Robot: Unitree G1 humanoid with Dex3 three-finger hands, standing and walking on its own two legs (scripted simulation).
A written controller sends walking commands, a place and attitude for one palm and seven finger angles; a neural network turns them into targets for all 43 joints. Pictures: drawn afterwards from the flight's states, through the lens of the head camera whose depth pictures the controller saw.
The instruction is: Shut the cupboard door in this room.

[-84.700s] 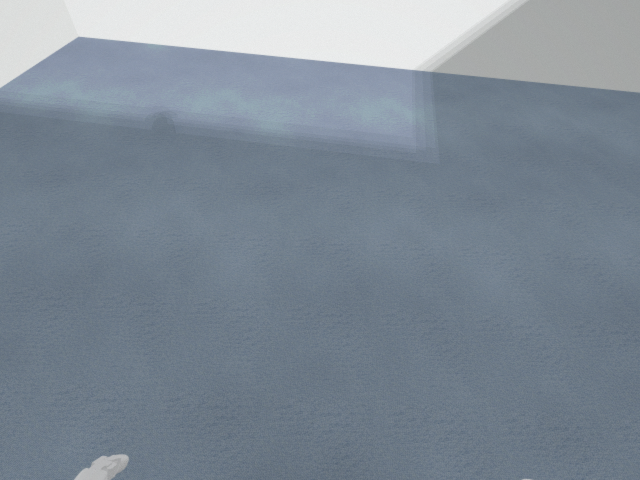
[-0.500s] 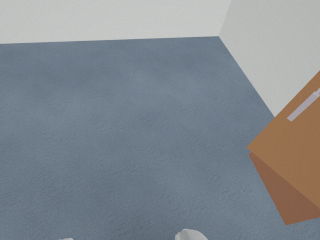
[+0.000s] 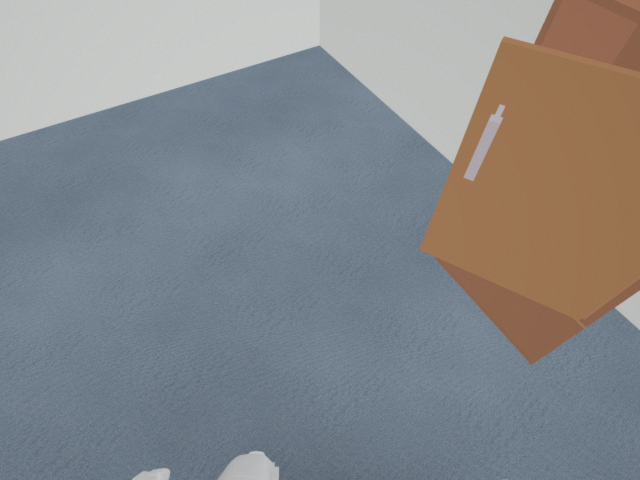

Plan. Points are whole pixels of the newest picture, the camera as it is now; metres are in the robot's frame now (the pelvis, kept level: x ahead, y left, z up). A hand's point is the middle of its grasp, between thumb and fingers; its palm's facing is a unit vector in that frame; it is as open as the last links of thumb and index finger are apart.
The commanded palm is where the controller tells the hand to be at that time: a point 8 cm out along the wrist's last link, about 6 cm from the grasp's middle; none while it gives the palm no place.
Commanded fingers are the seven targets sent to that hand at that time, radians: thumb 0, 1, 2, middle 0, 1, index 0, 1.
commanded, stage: turn to face it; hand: left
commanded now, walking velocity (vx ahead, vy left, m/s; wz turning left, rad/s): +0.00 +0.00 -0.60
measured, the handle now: (484, 143) +0.68 -0.27 -0.01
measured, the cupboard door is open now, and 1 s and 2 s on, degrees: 29 29 29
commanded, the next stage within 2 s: take the last steps up to it in 0.76 s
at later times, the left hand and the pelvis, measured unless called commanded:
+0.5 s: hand (212, 434) +0.19 +0.17 -0.16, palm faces -0.30 -0.92 -0.27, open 7.4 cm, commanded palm none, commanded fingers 0.00 0.90 0.90 -0.20 -0.30 -0.20 -0.30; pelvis +0.02 +0.00 -0.01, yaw -18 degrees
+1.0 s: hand (220, 438) +0.19 +0.16 -0.18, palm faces -0.41 -0.89 -0.18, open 7.4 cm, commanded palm none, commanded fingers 0.00 0.90 0.90 -0.20 -0.30 -0.20 -0.30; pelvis +0.05 +0.01 +0.00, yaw -27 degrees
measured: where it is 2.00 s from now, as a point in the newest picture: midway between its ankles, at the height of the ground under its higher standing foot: outside the picture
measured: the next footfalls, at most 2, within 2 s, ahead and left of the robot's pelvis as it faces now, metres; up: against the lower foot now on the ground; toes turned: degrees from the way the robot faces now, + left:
left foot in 0.10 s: +0.07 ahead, +0.14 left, +0.00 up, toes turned -1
right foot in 0.48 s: +0.01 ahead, -0.12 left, +0.00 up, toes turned -21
